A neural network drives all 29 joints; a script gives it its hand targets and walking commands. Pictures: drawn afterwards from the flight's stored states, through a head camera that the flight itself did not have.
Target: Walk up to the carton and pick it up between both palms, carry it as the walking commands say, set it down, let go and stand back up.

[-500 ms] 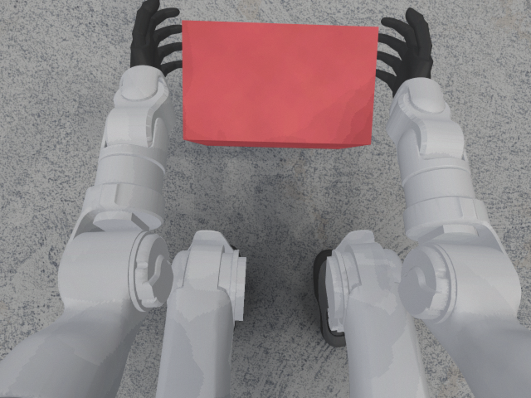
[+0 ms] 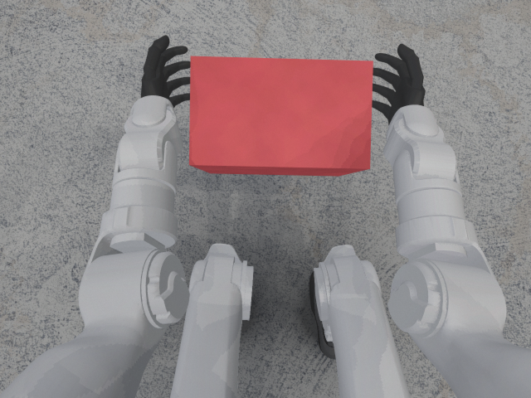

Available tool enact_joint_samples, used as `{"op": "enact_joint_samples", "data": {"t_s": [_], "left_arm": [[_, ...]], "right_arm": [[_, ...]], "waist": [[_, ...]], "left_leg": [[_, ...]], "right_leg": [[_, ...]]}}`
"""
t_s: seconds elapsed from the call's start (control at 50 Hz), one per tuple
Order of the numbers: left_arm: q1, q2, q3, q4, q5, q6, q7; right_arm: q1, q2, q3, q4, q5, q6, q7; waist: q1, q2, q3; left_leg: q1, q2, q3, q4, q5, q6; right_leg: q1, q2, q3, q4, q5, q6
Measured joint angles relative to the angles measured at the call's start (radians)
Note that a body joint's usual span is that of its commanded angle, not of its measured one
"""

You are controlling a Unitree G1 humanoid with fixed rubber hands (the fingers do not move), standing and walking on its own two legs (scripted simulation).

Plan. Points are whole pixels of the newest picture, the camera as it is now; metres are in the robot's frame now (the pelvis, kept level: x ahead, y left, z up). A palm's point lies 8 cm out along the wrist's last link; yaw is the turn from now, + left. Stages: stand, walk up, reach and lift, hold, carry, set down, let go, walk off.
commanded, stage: reach and lift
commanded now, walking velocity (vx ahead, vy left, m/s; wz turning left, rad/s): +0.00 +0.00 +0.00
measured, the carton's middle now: (277, 126) +0.51 +0.02 -0.17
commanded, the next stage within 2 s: none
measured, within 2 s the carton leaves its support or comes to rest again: neither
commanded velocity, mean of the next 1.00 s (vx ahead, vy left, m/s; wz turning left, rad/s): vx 0.00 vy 0.00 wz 0.00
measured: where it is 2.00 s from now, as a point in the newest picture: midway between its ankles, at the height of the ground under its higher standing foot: (277, 324)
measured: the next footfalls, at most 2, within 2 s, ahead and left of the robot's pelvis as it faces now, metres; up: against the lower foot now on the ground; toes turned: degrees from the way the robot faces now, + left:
none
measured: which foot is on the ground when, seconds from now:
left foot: down 0.00-1.00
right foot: down 0.00-1.00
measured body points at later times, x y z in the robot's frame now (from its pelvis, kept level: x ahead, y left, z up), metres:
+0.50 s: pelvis +0.01 +0.00 +0.06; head +0.27 +0.02 +0.43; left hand +0.51 +0.18 -0.02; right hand +0.50 -0.15 -0.01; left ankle +0.12 +0.12 -0.41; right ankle +0.11 -0.12 -0.41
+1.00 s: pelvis +0.03 +0.01 +0.12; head +0.24 +0.02 +0.52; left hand +0.49 +0.18 +0.06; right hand +0.48 -0.15 +0.06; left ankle +0.12 +0.12 -0.41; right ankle +0.11 -0.12 -0.41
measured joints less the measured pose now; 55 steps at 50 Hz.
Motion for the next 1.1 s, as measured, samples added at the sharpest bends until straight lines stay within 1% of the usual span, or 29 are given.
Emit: {"op": "enact_joint_samples", "data": {"t_s": [0.16,0.32,0.5,0.76,1.1], "left_arm": [[0.047,-0.027,0.011,-0.026,0.010,0.009,0.043],[0.085,-0.045,0.010,-0.031,0.015,0.011,0.037],[0.131,-0.062,0.009,-0.036,0.027,0.014,0.024],[0.194,-0.084,0.009,-0.038,0.035,0.012,0.050],[0.308,-0.119,-0.009,-0.048,0.030,-0.011,0.040]], "right_arm": [[0.043,0.033,0.000,-0.028,-0.026,0.016,0.000],[0.084,0.047,-0.002,-0.039,-0.039,0.019,-0.012],[0.124,0.050,-0.004,-0.028,-0.040,0.016,-0.006],[0.184,0.066,-0.002,-0.021,-0.049,0.014,0.022],[0.300,0.090,0.016,-0.030,-0.044,-0.009,0.001]], "waist": [[0.004,0.003,-0.034],[0.007,0.006,-0.066],[0.006,0.004,-0.093],[0.002,0.004,-0.119],[0.006,0.009,-0.146]], "left_leg": [[0.055,-0.002,-0.004,-0.052,-0.004,-0.001],[0.117,-0.004,-0.007,-0.106,-0.004,0.002],[0.198,-0.006,-0.012,-0.170,-0.001,0.007],[0.326,-0.009,-0.021,-0.264,0.003,0.009],[0.517,-0.011,-0.033,-0.404,0.007,0.014]], "right_leg": [[0.053,0.005,0.006,-0.052,-0.001,-0.002],[0.116,0.008,0.013,-0.111,0.001,0.000],[0.198,0.012,0.021,-0.179,0.007,0.002],[0.327,0.013,0.028,-0.278,0.014,-0.001],[0.519,0.012,0.040,-0.424,0.024,-0.006]]}}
